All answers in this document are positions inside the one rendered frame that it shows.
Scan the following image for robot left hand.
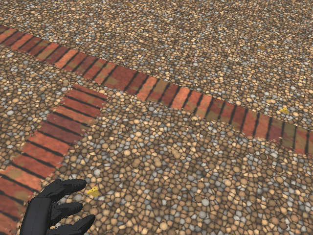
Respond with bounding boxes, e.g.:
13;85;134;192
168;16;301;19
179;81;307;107
19;179;95;235

